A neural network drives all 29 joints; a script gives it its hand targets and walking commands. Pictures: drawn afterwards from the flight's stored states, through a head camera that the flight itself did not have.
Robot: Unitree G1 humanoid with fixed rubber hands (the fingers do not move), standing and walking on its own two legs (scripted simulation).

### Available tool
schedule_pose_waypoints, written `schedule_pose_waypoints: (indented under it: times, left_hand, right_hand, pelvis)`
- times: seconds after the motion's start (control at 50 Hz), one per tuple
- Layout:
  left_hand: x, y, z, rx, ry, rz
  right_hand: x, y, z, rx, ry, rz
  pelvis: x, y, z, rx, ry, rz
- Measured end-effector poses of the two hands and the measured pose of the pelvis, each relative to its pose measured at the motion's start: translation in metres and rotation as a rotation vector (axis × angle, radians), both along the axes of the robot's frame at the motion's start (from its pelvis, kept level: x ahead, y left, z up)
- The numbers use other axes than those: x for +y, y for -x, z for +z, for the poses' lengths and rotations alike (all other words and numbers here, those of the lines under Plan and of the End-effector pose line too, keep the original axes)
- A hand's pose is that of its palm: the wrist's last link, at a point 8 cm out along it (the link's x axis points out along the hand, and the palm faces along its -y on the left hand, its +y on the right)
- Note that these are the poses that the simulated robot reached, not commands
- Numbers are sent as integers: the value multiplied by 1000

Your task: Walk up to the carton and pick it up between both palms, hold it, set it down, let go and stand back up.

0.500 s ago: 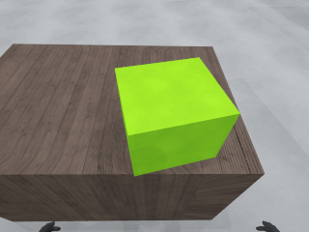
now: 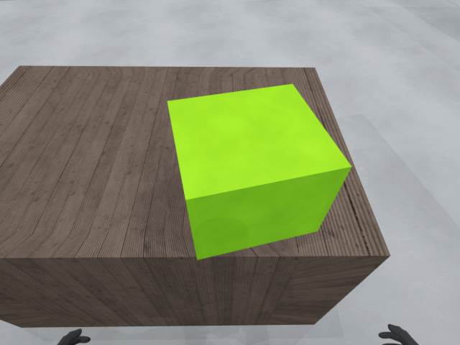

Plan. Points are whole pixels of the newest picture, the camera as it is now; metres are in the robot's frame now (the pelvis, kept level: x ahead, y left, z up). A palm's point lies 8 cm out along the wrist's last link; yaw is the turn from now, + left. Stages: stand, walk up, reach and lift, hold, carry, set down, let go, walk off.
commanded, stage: walk up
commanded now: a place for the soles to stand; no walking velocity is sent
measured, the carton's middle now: (246, 169) +0.46 -0.03 +0.02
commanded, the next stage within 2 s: reach and lift in 0.56 s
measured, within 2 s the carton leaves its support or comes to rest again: neither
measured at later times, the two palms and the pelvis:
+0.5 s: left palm out of the picture +0.12 +0.30 -0.08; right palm out of the picture +0.11 -0.31 -0.09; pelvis +0.01 +0.00 +0.00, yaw +0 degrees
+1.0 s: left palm (95, 326) +0.18 +0.24 -0.06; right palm (426, 342) +0.15 -0.33 -0.07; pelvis +0.00 -0.02 +0.01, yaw +0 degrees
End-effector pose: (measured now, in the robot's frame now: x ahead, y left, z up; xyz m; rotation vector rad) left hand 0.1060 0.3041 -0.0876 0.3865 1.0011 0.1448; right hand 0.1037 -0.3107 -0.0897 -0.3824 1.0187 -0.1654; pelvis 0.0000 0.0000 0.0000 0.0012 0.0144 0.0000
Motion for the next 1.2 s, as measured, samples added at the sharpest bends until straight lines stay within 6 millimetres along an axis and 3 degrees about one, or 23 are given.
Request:
schedule_pose_waypoints:
  times: [0.56,0.64,0.72,0.8,0.88,1.04,1.2]
  left_hand:
    - [0,-12,3,-29,1,-4]
    - [0,-12,-8,108,-10,64]
    - [-17,-28,-10,130,13,83]
    - [-42,-55,3,26,51,56]
    - [-57,-70,16,-33,63,38]
    - [-70,-70,35,-102,45,17]
    - [-72,-53,42,-151,30,16]
  right_hand:
    - [0,-11,3,-20,0,0]
    - [-4,-14,-2,-64,-16,-9]
    - [-10,-18,-1,-102,-28,-21]
    - [-13,-19,-1,-100,-47,-15]
    - [-16,-23,1,-99,-63,1]
    - [-15,-49,21,-221,-95,69]
    - [-14,-51,34,-279,-118,83]
  pelvis:
    - [0,-8,1,13,0,0]
    - [0,-4,-3,-9,1,0]
    - [-2,-4,-6,-20,1,-2]
    - [-5,-5,-5,-15,-2,-2]
    - [-11,-6,-1,0,-8,-2]
    - [-22,0,8,18,-20,-1]
    - [-25,5,12,21,-22,-1]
